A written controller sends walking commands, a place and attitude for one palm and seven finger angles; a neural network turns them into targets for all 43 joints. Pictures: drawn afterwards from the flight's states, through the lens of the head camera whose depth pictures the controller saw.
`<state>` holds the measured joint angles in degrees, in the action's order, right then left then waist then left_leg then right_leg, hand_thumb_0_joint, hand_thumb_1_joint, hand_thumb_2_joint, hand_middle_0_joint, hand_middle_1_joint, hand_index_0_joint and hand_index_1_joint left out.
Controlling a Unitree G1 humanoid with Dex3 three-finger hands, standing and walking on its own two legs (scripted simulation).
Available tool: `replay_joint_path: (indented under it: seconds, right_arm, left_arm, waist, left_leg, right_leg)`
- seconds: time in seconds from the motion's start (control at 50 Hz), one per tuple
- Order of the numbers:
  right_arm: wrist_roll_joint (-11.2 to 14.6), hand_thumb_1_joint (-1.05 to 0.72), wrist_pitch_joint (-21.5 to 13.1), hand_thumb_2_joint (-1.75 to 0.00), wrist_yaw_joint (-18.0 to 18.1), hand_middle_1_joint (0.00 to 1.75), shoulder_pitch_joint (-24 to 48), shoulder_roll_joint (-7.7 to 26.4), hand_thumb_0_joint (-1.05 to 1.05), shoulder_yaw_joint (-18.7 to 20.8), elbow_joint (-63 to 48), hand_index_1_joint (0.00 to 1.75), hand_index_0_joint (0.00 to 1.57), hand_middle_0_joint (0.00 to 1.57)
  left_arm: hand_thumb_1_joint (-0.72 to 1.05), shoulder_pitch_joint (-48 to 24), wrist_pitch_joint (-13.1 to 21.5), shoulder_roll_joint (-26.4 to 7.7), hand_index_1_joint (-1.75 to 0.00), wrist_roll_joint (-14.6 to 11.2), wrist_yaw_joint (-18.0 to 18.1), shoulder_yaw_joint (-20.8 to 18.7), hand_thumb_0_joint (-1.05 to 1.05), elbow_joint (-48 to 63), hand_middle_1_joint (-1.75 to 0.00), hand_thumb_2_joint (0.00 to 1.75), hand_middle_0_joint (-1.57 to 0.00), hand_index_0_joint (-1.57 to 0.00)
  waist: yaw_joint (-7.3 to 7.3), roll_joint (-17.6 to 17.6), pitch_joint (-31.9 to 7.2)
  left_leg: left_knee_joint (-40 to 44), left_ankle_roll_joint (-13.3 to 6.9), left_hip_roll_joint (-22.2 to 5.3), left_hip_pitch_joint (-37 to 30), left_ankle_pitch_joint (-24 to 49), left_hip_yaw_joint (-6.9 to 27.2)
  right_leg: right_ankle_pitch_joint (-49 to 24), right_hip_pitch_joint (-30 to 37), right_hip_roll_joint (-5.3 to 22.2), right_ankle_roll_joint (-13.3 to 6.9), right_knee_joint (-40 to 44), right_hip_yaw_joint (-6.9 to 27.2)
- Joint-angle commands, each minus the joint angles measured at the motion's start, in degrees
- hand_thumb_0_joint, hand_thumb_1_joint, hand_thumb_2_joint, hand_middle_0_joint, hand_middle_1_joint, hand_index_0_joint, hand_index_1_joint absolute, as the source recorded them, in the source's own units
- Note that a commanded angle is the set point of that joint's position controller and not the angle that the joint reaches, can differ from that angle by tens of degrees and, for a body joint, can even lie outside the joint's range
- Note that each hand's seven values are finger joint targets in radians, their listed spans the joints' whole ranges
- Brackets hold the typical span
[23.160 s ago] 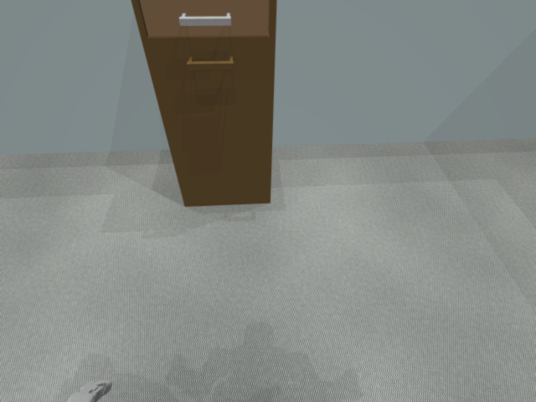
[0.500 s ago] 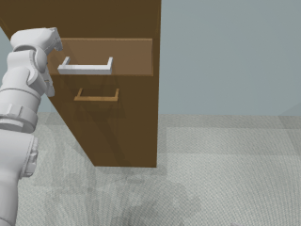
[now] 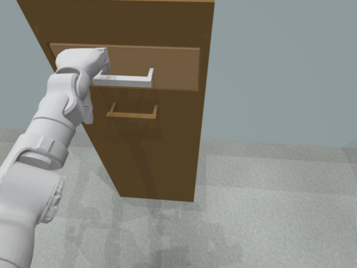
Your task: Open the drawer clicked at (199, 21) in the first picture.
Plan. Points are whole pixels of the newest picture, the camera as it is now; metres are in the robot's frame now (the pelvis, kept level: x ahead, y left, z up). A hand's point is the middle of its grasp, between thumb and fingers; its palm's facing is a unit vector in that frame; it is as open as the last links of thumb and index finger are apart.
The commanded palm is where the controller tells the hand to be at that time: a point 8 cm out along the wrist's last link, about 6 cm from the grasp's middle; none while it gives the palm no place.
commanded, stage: lower the fingers behind the handle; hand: left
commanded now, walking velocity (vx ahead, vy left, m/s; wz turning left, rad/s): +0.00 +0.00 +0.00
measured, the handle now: (124, 76) +0.56 +0.16 +0.13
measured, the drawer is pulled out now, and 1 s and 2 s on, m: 0.00 0.00 0.00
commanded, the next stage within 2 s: close the thumb around the handle in 1.60 s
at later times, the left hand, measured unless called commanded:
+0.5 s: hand (97, 89) +0.48 +0.20 +0.15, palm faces -0.11 +0.00 -0.99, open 14.5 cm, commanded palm +0.48 +0.17 +0.21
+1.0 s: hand (116, 94) +0.50 +0.17 +0.12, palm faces +0.01 -0.03 -1.00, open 13.8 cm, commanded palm +0.48 +0.17 +0.18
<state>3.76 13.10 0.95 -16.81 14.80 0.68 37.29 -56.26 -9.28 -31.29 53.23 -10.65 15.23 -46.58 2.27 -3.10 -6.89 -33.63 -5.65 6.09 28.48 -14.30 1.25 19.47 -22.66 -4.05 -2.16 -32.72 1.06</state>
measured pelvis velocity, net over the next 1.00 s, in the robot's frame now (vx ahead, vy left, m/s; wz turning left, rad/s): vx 0.01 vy -0.02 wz -0.03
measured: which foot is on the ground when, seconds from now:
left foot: down 0.00-1.00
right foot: down 0.00-1.00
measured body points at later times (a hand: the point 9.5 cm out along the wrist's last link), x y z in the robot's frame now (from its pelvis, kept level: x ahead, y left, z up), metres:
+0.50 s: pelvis +0.00 -0.01 +0.00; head +0.04 -0.01 +0.45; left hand +0.48 +0.20 +0.21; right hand +0.01 -0.27 -0.13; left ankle +0.02 +0.05 -0.73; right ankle -0.04 -0.10 -0.73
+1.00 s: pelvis +0.01 -0.02 -0.01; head +0.06 -0.03 +0.44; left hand +0.49 +0.17 +0.18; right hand +0.08 -0.27 -0.14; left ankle +0.02 +0.05 -0.73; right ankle -0.04 -0.10 -0.73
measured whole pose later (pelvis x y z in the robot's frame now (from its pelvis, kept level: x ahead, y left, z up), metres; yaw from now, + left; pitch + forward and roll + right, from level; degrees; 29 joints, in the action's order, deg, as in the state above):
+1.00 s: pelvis +0.01 -0.02 -0.01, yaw -2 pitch +13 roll -1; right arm 2.6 12.0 1.5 -16.0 12.9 0.8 37.1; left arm -52.3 -4.0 -27.1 57.4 3.8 8.4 -51.7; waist 3.9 -2.9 -8.1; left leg -38.0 -4.3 4.2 33.3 -17.3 0.4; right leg 21.3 -27.6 -5.9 -3.6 -36.3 1.7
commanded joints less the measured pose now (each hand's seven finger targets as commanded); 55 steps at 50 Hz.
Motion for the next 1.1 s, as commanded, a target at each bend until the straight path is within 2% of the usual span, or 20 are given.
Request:
replay_joint_path:
  seconds: [0.0,0.06,0.12,0.22,0.28,0.32,0.36,0.42,0.46,0.48,0.5,0.56,0.62,0.68,0.72,0.8,0.86,0.9,0.98,1.08]
  right_arm:
    - [-0.22,-0.9,-4.68,-0.9,2.26,0.3,1.87,8.48,0.0,3.21,-6.49,0.3,0.2,0.2]
    - [-0.6,-0.9,-5.8,-0.9,2.75,0.3,-0.94,8.09,0.0,2.67,-3.97,0.3,0.2,0.2]
    - [-1.03,-0.9,-6.12,-0.9,2.38,0.3,-0.58,8.15,0.0,1.52,-3.64,0.3,0.2,0.2]
    - [-1.18,-0.9,-4.47,-0.9,1.84,0.3,1.75,7.66,0.0,0.55,-3.83,0.3,0.2,0.2]
    - [-1.08,-0.9,-3.53,-0.9,1.3,0.3,0.41,8.84,0.0,1.1,-3.59,0.3,0.2,0.2]
    - [-0.59,-0.9,-2.98,-0.9,1.61,0.3,-1.43,9.39,0.0,2.07,-4.95,0.3,0.2,0.2]
    - [-0.49,-0.9,-3.22,-0.9,2.44,0.3,-2.14,9.7,0.0,2.9,-5.6,0.3,0.2,0.2]
    - [-0.46,-0.9,-5.11,-0.9,3.64,0.3,-1.8,8.67,0.0,2.96,-5.98,0.3,0.2,0.2]
    - [-0.63,-0.9,-6.27,-0.9,4.01,0.3,-3.0,8.53,0.0,3.3,-4.19,0.3,0.2,0.2]
    - [-0.76,-0.9,-6.39,-0.9,3.93,0.3,-3.89,8.22,0.0,3.17,-3.47,0.3,0.2,0.2]
    - [-0.75,-0.9,-6.28,-0.9,3.7,0.3,-4.41,8.07,0.0,3.09,-2.82,0.3,0.2,0.2]
    - [-0.79,-0.9,-5.25,-0.9,2.63,0.3,-4.94,8.25,0.0,3.47,-2.49,0.3,0.2,0.2]
    - [-1.05,-0.9,-4.54,-0.9,1.52,0.3,-4.55,8.4,0.0,3.57,-3.04,0.3,0.2,0.2]
    - [-1.49,-0.9,-3.83,-0.9,0.36,0.3,-3.41,8.1,0.0,3.54,-4.32,0.3,0.2,0.2]
    - [-1.85,-0.9,-3.38,-0.9,0.16,0.3,-2.56,8.59,0.0,3.42,-4.54,0.3,0.2,0.2]
    - [-1.82,-0.9,-2.92,-0.9,0.09,0.3,-2.18,8.24,0.0,3.73,-5.21,0.3,0.2,0.2]
    - [-1.71,-0.9,-2.65,-0.9,0.73,0.3,-2.44,8.2,0.0,4.0,-5.87,0.3,0.2,0.2]
    - [-1.42,-0.9,-2.29,-0.9,1.26,0.3,-2.76,7.95,0.0,3.97,-5.3,0.3,0.2,0.2]
    - [-1.05,-0.9,-1.75,-0.9,1.94,0.3,-2.64,7.83,0.0,3.23,-5.37,0.3,0.2,0.2]
    - [-1.32,-0.9,-1.15,-0.9,2.29,0.3,-2.77,7.76,0.0,3.22,-6.16,0.3,0.2,0.2]
  left_arm:
    - [-0.5,-37.18,11.97,-1.44,-1.2,-4.51,-1.12,-0.53,0.0,27.73,-1.2,0.3,-0.3,-0.3]
    - [-0.5,-38.99,16.17,-8.91,-1.2,-4.63,4.5,-8.69,0.0,21.68,-1.2,0.3,-0.3,-0.3]
    - [-0.5,-35.77,14.63,-18.75,-1.2,-3.75,13.28,-19.71,0.0,14.94,-1.2,0.3,-0.3,-0.3]
    - [-0.5,-29.52,3.35,-14.76,-1.2,2.63,19.43,-15.23,0.0,-2.25,-1.2,0.3,-0.3,-0.3]
    - [-0.5,-29.2,-4.49,-11.43,-1.2,7.9,18.26,-9.91,0.0,-10.59,-1.2,0.3,-0.3,-0.3]
    - [-0.5,-28.94,-4.98,-5.36,-1.2,7.18,13.49,-4.58,0.0,-10.36,-1.2,0.3,-0.3,-0.3]
    - [-0.5,-30.2,-1.96,-2.73,-1.2,4.12,7.71,-2.03,0.0,-4.69,-1.2,0.3,-0.3,-0.3]
    - [-0.5,-36.3,7.3,2.16,-1.2,-0.92,1.95,1.88,0.0,10.43,-1.2,0.3,-0.3,-0.3]
    - [-0.5,-36.28,12.2,-0.84,-1.2,-1.66,2.38,-0.65,0.0,15.51,-1.2,0.3,-0.3,-0.3]
    - [-0.5,-33.38,13.35,0.42,-1.2,-1.55,2.4,0.21,0.0,13.46,-1.2,0.3,-0.3,-0.3]
    - [-0.5,-31.16,14.7,2.51,-1.2,-1.9,2.02,1.55,0.0,11.7,-1.2,0.3,-0.3,-0.3]
    - [-0.5,-25.34,16.89,-1.98,-1.2,-2.83,3.68,-4.59,0.0,9.14,-1.2,0.3,-0.3,-0.3]
    - [-0.5,-23.7,17.21,-6.67,-1.2,-2.89,8.17,-10.82,0.0,9.64,-1.2,0.3,-0.3,-0.3]
    - [-0.5,-22.68,13.82,-8.74,-1.2,0.05,14.23,-13.74,0.0,9.31,-1.2,0.3,-0.3,-0.3]
    - [-0.5,-22.57,10.68,-12.86,-1.2,2.67,17.62,-16.94,0.0,7.74,-1.2,0.3,-0.3,-0.3]
    - [-0.5,-27.26,5.41,-11.73,-1.2,6.21,20.9,-14.47,0.0,8.18,-1.2,0.3,-0.3,-0.3]
    - [-0.5,-27.98,4.88,-11.89,-1.2,5.78,19.44,-13.64,0.0,10.42,-1.2,0.3,-0.3,-0.3]
    - [-0.5,-26.87,4.78,-9.62,-1.2,4.92,17.55,-11.8,0.0,7.48,-1.2,0.3,-0.3,-0.3]
    - [-0.5,-23.4,5.31,-6.54,-1.2,3.52,13.65,-8.59,0.0,3.34,-1.2,0.3,-0.3,-0.3]
    - [-0.5,-18.17,10.25,-8.66,-1.2,3.41,11.43,-10.73,0.0,5.06,-1.2,0.3,-0.3,-0.3]
  waist:
    - [4.94,-5.03,-20.93]
    - [3.52,-3.32,-15.23]
    - [-0.21,0.24,-15.9]
    - [-0.87,5.57,-18.93]
    - [0.57,3.5,-20.05]
    - [3.18,6.13,-22.21]
    - [5.44,8.54,-22.58]
    - [7.23,4.01,-23.6]
    - [6.23,-3.46,-22.42]
    - [6.07,-5.55,-20.04]
    - [6.46,-4.89,-15.15]
    - [4.44,-1.61,-12.73]
    - [1.68,0.07,-15.96]
    - [0.14,1.44,-19.87]
    - [-0.68,2.06,-22.45]
    - [0.93,1.12,-27.05]
    - [2.05,0.52,-31.31]
    - [3.45,2.61,-26.75]
    - [3.99,2.95,-19.12]
    - [2.45,2.3,-19.11]
  left_leg:
    - [-0.5,2.34,-5.44,-32.71,23.84,5.81]
    - [1.21,3.85,-5.52,-27.87,17.31,6.7]
    - [3.36,4.57,-5.17,-18.97,12.93,5.88]
    - [3.16,4.14,-5.21,-9.06,10.22,1.13]
    - [2.35,3.98,-5.99,-10.3,10.49,0.41]
    - [1.25,3.08,-6.0,-13.58,12.63,0.44]
    - [0.03,1.69,-5.61,-16.39,13.9,0.71]
    - [-0.56,0.46,-4.91,-21.74,15.99,2.07]
    - [-1.11,0.96,-5.06,-26.72,18.67,3.27]
    - [-1.29,1.48,-5.18,-27.4,20.21,3.68]
    - [-1.16,2.0,-5.49,-26.39,19.41,4.17]
    - [-1.49,2.84,-5.17,-21.59,20.69,3.73]
    - [-1.94,3.49,-4.96,-17.99,23.06,3.08]
    - [-2.62,3.63,-5.18,-15.81,23.48,2.48]
    - [-2.91,3.56,-5.25,-13.72,23.45,1.7]
    - [-4.06,3.0,-5.34,-15.22,23.0,0.82]
    - [-5.1,2.25,-4.87,-18.5,26.21,0.5]
    - [-4.86,1.85,-4.88,-17.67,24.98,0.27]
    - [-3.86,1.44,-4.32,-14.06,20.95,-0.13]
    - [-4.02,1.45,-4.04,-12.41,21.02,-0.35]
  right_leg:
    - [-10.08,-10.13,0.94,-0.49,4.29,-0.46]
    - [-7.34,-11.69,0.04,-1.47,3.75,-1.9]
    - [-6.62,-6.37,0.0,-2.11,3.25,-1.77]
    - [-7.11,-0.02,0.57,-1.34,2.82,-0.77]
    - [-7.64,-1.96,0.74,-0.91,2.32,-0.89]
    - [-10.38,-0.9,1.04,-0.4,2.78,-0.68]
    - [-13.98,-0.8,1.42,0.61,3.92,0.29]
    - [-15.13,-2.58,1.69,0.68,4.84,1.08]
    - [-13.36,-7.24,0.82,-0.01,4.34,0.6]
    - [-12.05,-9.74,0.55,-0.39,4.13,0.06]
    - [-10.2,-12.88,0.22,-0.54,4.34,-0.68]
    - [-12.47,-10.88,-0.33,-1.21,3.48,-0.85]
    - [-14.92,-7.67,-0.22,-1.69,1.61,-0.86]
    - [-15.61,-6.26,-0.27,-1.56,-0.41,-0.89]
    - [-16.31,-4.07,-0.14,-1.6,-1.2,-0.69]
    - [-17.79,-3.26,-0.12,-0.99,-1.61,-0.21]
    - [-22.51,-0.68,-0.02,-0.43,-1.16,0.6]
    - [-22.36,-1.92,-0.01,-0.06,-0.15,0.38]
    - [-21.96,-2.9,0.36,0.16,1.34,0.85]
    - [-23.8,-1.17,0.59,-0.17,0.76,1.79]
